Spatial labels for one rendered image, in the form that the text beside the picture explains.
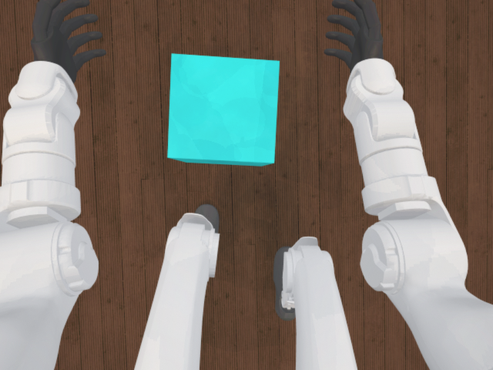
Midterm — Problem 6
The carton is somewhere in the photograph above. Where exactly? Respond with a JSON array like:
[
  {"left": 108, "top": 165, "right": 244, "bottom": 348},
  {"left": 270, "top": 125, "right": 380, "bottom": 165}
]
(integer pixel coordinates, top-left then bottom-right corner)
[{"left": 167, "top": 54, "right": 280, "bottom": 167}]

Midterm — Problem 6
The robot right forearm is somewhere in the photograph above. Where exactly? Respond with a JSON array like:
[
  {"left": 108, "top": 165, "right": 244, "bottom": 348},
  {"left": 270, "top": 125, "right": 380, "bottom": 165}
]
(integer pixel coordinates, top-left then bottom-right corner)
[{"left": 344, "top": 59, "right": 468, "bottom": 276}]

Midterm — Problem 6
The robot left hand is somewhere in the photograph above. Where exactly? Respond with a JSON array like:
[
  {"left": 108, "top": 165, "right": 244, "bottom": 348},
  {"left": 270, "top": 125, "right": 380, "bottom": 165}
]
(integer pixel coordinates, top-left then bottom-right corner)
[{"left": 31, "top": 0, "right": 106, "bottom": 84}]

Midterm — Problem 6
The robot right hand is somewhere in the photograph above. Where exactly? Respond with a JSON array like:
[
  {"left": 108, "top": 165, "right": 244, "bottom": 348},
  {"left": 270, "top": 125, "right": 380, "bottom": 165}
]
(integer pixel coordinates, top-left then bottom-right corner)
[{"left": 324, "top": 0, "right": 384, "bottom": 73}]

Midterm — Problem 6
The right robot thigh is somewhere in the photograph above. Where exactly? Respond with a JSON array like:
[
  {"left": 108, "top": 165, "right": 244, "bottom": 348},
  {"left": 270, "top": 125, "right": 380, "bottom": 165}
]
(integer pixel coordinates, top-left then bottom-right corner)
[{"left": 283, "top": 245, "right": 357, "bottom": 370}]

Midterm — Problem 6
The robot right upper arm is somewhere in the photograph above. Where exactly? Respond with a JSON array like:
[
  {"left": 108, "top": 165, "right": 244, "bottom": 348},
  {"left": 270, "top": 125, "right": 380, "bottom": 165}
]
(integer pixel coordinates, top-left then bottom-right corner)
[{"left": 360, "top": 218, "right": 493, "bottom": 370}]

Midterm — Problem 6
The robot left shin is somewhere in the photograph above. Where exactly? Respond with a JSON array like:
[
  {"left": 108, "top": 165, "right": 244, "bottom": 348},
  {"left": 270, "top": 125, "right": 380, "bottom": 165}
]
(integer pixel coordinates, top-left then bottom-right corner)
[{"left": 164, "top": 213, "right": 213, "bottom": 257}]

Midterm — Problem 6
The robot left forearm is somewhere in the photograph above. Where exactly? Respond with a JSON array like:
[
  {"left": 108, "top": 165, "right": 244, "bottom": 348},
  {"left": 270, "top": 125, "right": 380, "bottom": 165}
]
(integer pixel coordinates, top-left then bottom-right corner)
[{"left": 0, "top": 61, "right": 81, "bottom": 233}]

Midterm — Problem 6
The robot left upper arm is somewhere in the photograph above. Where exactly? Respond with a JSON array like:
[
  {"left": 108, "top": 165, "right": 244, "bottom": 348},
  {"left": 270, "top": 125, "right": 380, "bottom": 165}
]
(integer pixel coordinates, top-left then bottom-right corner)
[{"left": 0, "top": 221, "right": 99, "bottom": 370}]

